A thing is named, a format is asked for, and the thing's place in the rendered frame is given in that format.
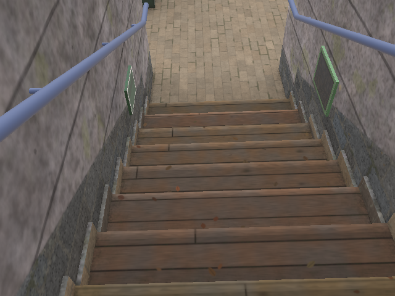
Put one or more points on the stairs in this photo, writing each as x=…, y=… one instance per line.
x=235, y=198

